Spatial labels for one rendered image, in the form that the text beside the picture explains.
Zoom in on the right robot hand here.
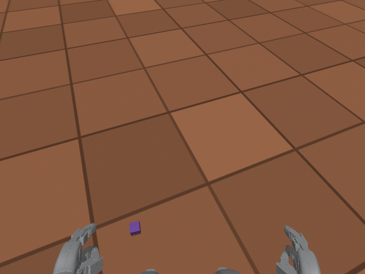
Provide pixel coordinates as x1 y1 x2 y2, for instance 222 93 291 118
276 225 321 274

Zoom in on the left robot hand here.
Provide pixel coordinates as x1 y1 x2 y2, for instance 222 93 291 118
53 223 103 274

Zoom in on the small box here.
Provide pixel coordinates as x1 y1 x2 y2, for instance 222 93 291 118
129 221 141 235

